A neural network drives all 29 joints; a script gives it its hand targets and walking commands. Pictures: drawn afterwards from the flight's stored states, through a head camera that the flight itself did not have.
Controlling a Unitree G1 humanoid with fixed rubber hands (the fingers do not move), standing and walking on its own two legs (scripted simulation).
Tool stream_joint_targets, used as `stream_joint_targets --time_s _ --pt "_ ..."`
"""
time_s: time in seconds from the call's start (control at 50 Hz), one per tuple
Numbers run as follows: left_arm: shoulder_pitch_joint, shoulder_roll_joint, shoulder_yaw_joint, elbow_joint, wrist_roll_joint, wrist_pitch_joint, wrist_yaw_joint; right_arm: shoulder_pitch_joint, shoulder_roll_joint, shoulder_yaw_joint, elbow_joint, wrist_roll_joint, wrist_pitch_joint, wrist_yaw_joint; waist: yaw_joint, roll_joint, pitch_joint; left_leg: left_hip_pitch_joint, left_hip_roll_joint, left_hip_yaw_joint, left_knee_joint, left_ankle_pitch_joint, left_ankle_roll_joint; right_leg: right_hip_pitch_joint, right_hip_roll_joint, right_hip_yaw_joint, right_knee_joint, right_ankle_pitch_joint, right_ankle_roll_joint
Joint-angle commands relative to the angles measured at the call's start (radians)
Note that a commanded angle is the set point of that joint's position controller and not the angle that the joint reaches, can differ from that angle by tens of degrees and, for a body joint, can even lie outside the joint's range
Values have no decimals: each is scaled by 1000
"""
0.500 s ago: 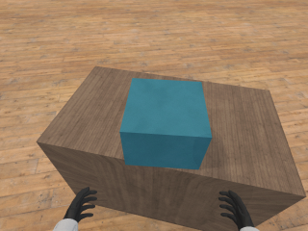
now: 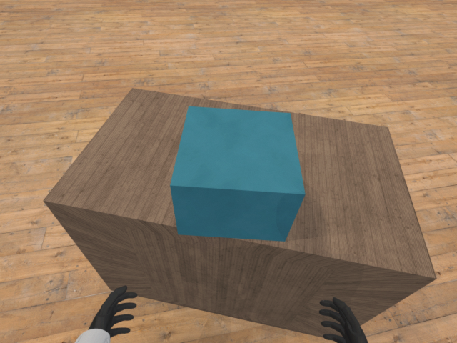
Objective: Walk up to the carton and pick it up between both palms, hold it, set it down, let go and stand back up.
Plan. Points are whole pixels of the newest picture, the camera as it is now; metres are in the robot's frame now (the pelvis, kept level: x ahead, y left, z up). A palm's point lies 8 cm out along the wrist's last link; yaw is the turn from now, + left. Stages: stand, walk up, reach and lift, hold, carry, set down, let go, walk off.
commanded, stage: let go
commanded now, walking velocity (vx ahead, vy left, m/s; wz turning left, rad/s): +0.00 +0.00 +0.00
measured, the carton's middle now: (235, 172) +0.49 +0.00 -0.03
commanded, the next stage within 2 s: stand in 0.42 s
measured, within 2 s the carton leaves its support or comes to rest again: neither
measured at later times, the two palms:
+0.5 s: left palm (94, 330) +0.15 +0.24 -0.09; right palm out of the picture +0.14 -0.22 -0.09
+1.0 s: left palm out of the picture -0.03 +0.25 -0.15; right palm out of the picture +0.07 -0.19 -0.14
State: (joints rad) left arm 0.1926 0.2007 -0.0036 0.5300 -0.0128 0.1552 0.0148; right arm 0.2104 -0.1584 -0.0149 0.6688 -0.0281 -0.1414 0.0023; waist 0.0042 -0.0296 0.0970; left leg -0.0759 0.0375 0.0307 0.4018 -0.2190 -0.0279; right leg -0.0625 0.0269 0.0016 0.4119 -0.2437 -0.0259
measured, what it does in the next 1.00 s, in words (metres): stands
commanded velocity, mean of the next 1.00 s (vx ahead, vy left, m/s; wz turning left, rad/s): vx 0.00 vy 0.00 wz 0.00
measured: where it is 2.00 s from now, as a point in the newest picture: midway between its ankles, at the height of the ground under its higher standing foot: outside the picture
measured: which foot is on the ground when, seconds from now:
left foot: down 0.00-1.00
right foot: down 0.00-1.00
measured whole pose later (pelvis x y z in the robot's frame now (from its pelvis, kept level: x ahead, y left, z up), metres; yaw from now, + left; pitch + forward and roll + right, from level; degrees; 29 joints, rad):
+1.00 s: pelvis +0.02 +0.03 -0.01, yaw +8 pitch +0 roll -1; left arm 0.40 0.17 0.05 1.00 0.03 0.00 0.03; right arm 0.36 -0.15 -0.03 0.96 -0.02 0.00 -0.01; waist 0.03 0.00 -0.08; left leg -0.24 -0.04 -0.09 0.52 -0.28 0.02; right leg -0.13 -0.04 -0.13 0.45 -0.31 0.02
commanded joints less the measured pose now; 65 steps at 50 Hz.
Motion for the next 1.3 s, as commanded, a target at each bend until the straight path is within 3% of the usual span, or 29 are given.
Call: stream_joint_targets --time_s 0.0,0.4,0.42,0.44,0.48,0.54,0.58,0.68,0.72,0.84,1.02,1.16,1.28 --pt "-152 149 47 -194 -6 -32 7 -131 -128 -41 -163 -2 -43 -1 1 17 -132 61 -40 60 -48 123 -4 -109 -26 2 -110 148 38" --pt "-102 127 52 -154 21 -29 9 -118 -173 -67 -65 -6 -72 34 -6 33 -119 64 -35 62 -42 182 -22 -132 4 -26 -115 142 20" --pt "12 157 91 -42 99 -115 -2 37 -189 -53 24 1 45 19 13 150 -158 -133 85 -110 10 450 36 -35 -92 13 -19 154 42" --pt "39 165 94 -23 86 -141 -9 77 -178 -60 25 0 88 12 0 124 -143 -197 80 -109 15 358 38 -1 -116 32 -44 109 47" --pt "50 148 94 17 67 -172 -19 23 -183 -60 9 -1 112 14 29 89 -200 -146 74 -106 55 371 49 -24 -109 18 5 208 40" --pt "30 118 88 52 58 -173 -16 38 -174 -62 17 5 114 26 15 33 -231 -184 44 -111 70 280 53 -25 -114 1 0 192 29" --pt "34 116 89 79 50 -173 -11 29 -166 -59 29 0 112 27 26 10 -191 -211 41 -125 75 232 56 -61 -124 3 -3 177 14" --pt "73 116 85 163 43 -181 6 105 -177 -60 92 -3 112 14 9 15 -111 -242 34 -156 66 248 68 -108 -133 -6 -23 118 3" --pt "116 115 86 214 41 -181 12 133 -169 -56 124 -3 113 7 15 55 -96 -240 36 -174 57 273 77 -112 -130 -12 -17 91 6" --pt "186 108 86 337 38 -182 20 185 -139 -49 200 3 115 -10 13 43 -67 -232 32 -204 30 252 84 -104 -130 -29 -44 76 8" --pt "248 54 69 482 42 -174 26 200 -107 -41 287 7 124 -24 8 42 3 -252 13 -226 -32 109 85 -105 -131 -41 -70 31 20" --pt "279 10 60 570 39 -170 32 216 -62 -26 349 17 123 -31 4 44 2 -243 6 -227 -34 155 83 -83 -137 -47 -73 45 21" --pt "292 -14 55 619 38 -160 37 218 -42 -16 388 13 127 -36 11 48 30 -270 2 -238 -53 104 83 -68 -137 -52 -73 37 22"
